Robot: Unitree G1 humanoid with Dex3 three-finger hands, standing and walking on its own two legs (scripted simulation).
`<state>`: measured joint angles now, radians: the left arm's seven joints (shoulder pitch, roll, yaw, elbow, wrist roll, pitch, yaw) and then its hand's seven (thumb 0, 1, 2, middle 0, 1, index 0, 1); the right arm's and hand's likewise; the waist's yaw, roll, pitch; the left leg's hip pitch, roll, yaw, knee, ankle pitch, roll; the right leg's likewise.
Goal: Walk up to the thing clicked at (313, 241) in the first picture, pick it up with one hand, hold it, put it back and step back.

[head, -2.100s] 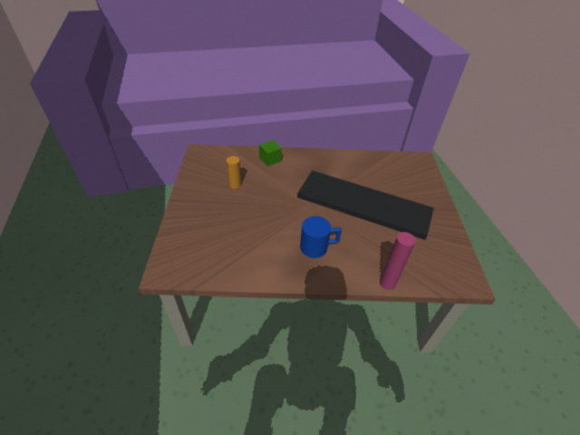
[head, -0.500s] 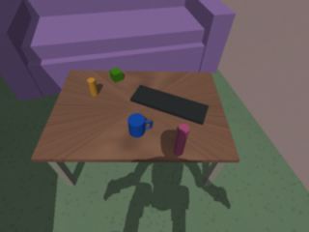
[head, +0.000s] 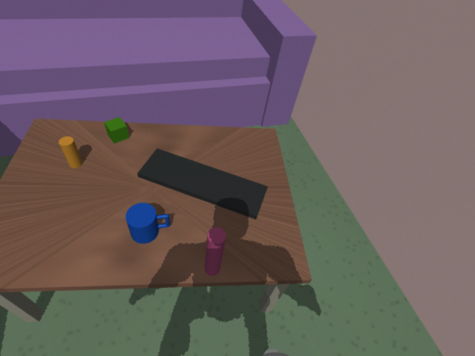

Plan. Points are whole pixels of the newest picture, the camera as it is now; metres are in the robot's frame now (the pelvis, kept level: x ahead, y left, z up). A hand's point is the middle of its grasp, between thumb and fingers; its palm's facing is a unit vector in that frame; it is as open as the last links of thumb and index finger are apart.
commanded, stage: walk up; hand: left
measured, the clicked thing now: (149, 222) +0.53 +0.22 -0.29
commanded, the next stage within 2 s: stand in 1.98 s
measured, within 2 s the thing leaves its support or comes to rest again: neither
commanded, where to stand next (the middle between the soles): +0.06 -0.01 m, yaw +4 degrees
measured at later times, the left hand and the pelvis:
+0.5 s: hand out of the picture +0.07 +0.27 -0.14, palm faces +0.07 -0.86 -0.51, open 7.4 cm; pelvis +0.01 -0.04 -0.02, yaw +7 degrees
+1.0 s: hand out of the picture +0.04 +0.27 -0.15, palm faces +0.07 -0.93 -0.37, open 7.4 cm; pelvis +0.01 +0.00 +0.00, yaw +6 degrees
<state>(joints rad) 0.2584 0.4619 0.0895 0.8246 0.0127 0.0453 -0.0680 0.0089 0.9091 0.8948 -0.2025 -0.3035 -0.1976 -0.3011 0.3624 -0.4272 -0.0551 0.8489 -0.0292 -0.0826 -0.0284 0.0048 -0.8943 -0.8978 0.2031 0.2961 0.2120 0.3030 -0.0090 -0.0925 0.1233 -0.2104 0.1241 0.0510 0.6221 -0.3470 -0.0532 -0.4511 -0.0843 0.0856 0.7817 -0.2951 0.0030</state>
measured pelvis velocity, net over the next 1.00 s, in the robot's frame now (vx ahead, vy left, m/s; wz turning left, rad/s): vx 0.01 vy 0.00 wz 0.10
